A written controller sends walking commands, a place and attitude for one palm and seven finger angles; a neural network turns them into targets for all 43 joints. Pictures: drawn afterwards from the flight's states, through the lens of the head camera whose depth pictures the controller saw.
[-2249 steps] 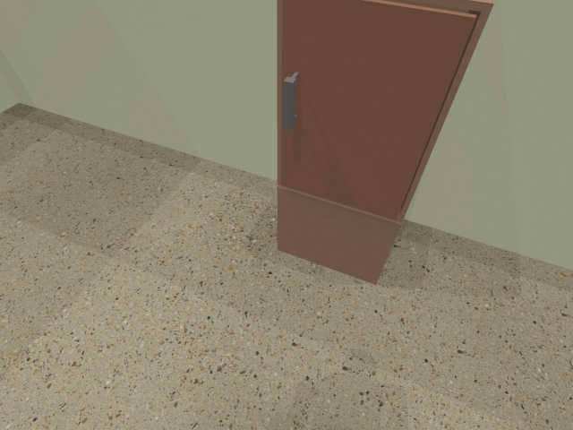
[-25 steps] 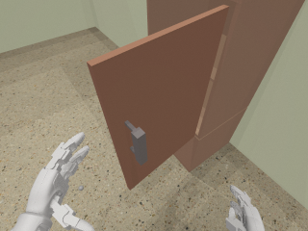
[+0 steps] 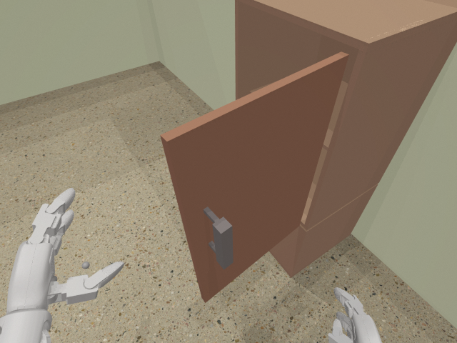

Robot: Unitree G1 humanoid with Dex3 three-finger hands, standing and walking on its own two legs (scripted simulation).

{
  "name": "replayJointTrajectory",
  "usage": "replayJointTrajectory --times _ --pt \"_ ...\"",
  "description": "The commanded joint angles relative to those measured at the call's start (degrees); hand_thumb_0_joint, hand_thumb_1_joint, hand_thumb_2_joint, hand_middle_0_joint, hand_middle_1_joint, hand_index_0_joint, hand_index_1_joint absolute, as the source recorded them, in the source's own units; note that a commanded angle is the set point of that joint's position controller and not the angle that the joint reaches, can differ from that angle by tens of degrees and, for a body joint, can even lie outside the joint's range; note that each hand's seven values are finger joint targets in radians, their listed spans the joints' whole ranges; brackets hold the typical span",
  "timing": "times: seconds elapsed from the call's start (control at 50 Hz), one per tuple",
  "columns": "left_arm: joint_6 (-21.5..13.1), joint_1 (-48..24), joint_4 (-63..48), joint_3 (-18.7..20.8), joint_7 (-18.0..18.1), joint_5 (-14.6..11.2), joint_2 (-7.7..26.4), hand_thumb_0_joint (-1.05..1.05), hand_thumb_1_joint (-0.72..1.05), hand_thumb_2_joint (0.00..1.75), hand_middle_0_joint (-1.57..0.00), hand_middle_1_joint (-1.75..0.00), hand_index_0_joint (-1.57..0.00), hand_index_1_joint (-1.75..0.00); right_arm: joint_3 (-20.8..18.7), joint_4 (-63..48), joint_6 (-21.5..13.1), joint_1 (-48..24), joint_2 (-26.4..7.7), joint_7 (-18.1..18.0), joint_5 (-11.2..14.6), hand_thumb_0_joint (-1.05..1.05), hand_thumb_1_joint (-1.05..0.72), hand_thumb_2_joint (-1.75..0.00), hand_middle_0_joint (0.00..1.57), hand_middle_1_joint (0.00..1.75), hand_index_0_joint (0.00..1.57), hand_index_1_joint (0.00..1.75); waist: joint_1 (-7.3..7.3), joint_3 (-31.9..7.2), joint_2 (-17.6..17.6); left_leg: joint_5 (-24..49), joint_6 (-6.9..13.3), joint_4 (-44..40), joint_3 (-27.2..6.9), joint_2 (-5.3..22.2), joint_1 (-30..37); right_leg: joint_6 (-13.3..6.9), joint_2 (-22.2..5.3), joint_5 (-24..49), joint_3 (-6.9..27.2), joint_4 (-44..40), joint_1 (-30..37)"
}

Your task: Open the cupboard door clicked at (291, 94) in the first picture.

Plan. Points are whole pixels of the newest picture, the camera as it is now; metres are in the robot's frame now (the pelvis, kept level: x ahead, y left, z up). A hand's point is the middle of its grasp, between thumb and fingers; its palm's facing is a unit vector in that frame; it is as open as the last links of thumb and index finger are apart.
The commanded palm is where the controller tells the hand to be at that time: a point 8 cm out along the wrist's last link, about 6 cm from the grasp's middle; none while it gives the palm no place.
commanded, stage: draw the hand back to the body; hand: left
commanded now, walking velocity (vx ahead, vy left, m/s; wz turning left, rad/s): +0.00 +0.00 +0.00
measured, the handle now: (217, 237) +0.31 +0.07 +0.00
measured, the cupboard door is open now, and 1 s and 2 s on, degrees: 96 96 96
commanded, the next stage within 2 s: step back with the hand held close in 0.66 s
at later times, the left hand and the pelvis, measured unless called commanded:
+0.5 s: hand (59, 247) +0.19 +0.25 +0.16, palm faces +0.44 -0.81 -0.40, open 7.6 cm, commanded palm +0.14 +0.28 +0.17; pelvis -0.01 -0.01 +0.01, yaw -1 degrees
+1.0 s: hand (60, 250) +0.18 +0.24 +0.16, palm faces +0.36 -0.80 -0.49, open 7.4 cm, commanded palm +0.12 +0.28 +0.18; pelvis -0.03 -0.01 +0.01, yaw -2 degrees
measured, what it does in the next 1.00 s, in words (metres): stands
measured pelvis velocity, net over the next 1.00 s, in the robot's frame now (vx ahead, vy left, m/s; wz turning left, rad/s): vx -0.03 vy -0.01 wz -0.03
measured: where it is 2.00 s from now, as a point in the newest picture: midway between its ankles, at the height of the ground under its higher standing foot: outside the picture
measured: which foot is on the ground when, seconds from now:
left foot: down 0.00-1.00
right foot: down 0.00-1.00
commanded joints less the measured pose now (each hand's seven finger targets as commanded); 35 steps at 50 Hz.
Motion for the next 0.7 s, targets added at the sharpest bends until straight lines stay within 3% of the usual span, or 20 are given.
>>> replayJointTrajectory --times 0.0,0.04,0.1,0.14,0.26,0.32,0.36,0.46,0.54,0.68 --pt "-4.2 -3.6 -11.7 8.3 1.1 0.2 9.2 0.00 0.44 0.70 -0.18 -0.30 -0.18 -0.30 -3.3 -8.4 -2.8 -7.5 -6.7 0.1 -0.1 0.00 -0.90 -0.90 0.20 0.30 0.20 0.30 0.57 -4.1 -1.0 26.0 -1.4 -8.1 -1.8 2.1 0.7 -1.9 0.8 15.6 0.5 -5.5 7.5" --pt "-4.5 -4.2 -12.4 9.5 0.8 0.0 9.4 0.00 0.51 0.74 -0.19 -0.30 -0.19 -0.30 -3.5 -8.3 -2.3 -7.7 -6.6 0.3 -0.1 0.00 -0.90 -0.90 0.20 0.30 0.20 0.30 0.65 -4.1 -1.6 27.0 -1.3 -8.8 -1.5 2.1 1.3 -1.8 0.9 16.7 0.6 -6.0 8.5" --pt "-4.7 -5.8 -13.0 11.4 0.9 0.1 10.7 0.00 0.62 0.78 -0.19 -0.30 -0.19 -0.30 -3.7 -7.6 -2.0 -8.3 -6.7 0.6 -0.1 0.00 -0.90 -0.90 0.20 0.30 0.20 0.30 0.91 -3.8 2.5 27.5 -1.6 -9.4 -1.1 2.0 2.5 -2.0 1.0 16.8 1.0 -7.1 9.2" --pt "-5.0 -5.8 -12.8 12.6 1.0 -0.2 11.1 0.00 0.69 0.81 -0.19 -0.30 -0.19 -0.30 -3.9 -7.5 -1.7 -8.0 -6.4 0.7 -0.1 0.00 -0.90 -0.90 0.20 0.30 0.20 0.30 0.90 -4.2 0.8 28.8 -1.7 -9.8 -1.1 2.1 3.4 -1.9 1.1 18.0 0.9 -7.3 9.8" --pt "-5.5 -9.3 -12.2 16.2 1.0 -0.9 13.0 0.00 0.90 0.90 -0.20 -0.30 -0.20 -0.30 -4.3 -7.0 -0.8 -9.0 -6.5 0.8 -0.1 0.00 -0.90 -0.90 0.20 0.30 0.20 0.30 1.06 -2.8 0.5 26.4 -1.2 -10.9 -0.4 1.9 4.0 -1.8 1.1 17.8 1.3 -8.9 10.1" --pt "-5.1 -7.8 -8.4 13.1 0.3 -1.0 9.6 0.00 0.90 0.90 -0.20 -0.30 -0.20 -0.30 -4.4 -6.7 -0.3 -9.1 -6.6 1.1 0.1 0.00 -0.90 -0.90 0.20 0.30 0.20 0.30 0.63 0.3 -0.2 23.8 -1.0 -11.6 -0.2 2.0 3.5 -1.6 1.1 15.9 1.3 -9.9 8.8" --pt "-5.4 -9.1 -9.5 13.4 0.2 -1.0 10.5 0.00 0.90 0.90 -0.20 -0.30 -0.20 -0.30 -4.7 -6.9 -0.1 -9.5 -6.9 1.0 0.1 0.00 -0.90 -0.90 0.20 0.30 0.20 0.30 0.79 -1.2 -1.2 21.7 -0.7 -12.0 -0.3 1.8 3.9 -1.6 1.3 14.8 1.5 -10.1 9.3" --pt "-6.1 -9.9 -11.9 14.7 0.5 -0.8 12.4 0.00 0.90 0.90 -0.20 -0.30 -0.20 -0.30 -4.8 -6.9 -0.6 -10.0 -6.6 0.7 -0.1 0.00 -0.90 -0.90 0.20 0.30 0.20 0.30 1.16 -3.0 0.5 20.2 -0.4 -11.9 0.1 1.3 4.6 -1.6 1.2 14.5 2.1 -10.6 10.1" --pt "-6.4 -10.0 -11.5 15.0 0.8 -0.6 12.6 0.00 0.90 0.90 -0.20 -0.30 -0.20 -0.30 -4.6 -6.3 -1.3 -10.2 -6.3 0.4 -0.1 0.00 -0.90 -0.90 0.20 0.30 0.20 0.30 1.11 -1.2 1.6 18.3 -0.5 -12.1 0.2 1.1 4.4 -1.7 1.2 12.9 2.3 -11.4 9.2" --pt "-7.2 -9.5 -9.8 14.7 0.5 -0.9 11.9 0.00 0.90 0.90 -0.20 -0.30 -0.20 -0.30 -4.9 -5.6 -2.2 -10.1 -6.2 0.3 -0.1 0.00 -0.90 -0.90 0.20 0.30 0.20 0.30 1.02 -0.3 -1.4 15.7 -0.1 -12.3 0.5 1.1 4.5 -1.4 1.3 10.5 2.7 -12.7 8.3"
